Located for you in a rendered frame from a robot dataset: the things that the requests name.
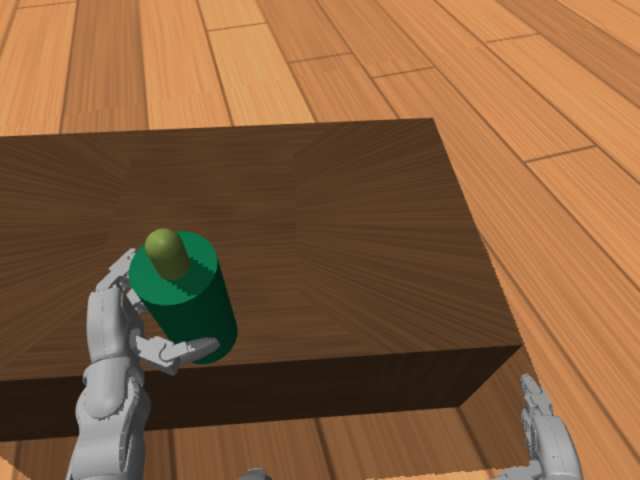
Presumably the right robot hand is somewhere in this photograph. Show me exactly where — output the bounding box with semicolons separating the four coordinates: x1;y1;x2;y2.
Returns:
487;373;584;480

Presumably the left robot arm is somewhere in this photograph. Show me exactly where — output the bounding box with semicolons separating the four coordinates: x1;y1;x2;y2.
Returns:
66;356;151;480

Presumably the left robot hand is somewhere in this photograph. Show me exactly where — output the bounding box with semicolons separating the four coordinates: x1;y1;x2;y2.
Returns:
87;248;220;376

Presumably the bottle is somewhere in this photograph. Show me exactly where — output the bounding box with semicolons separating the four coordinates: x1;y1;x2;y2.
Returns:
129;228;238;364

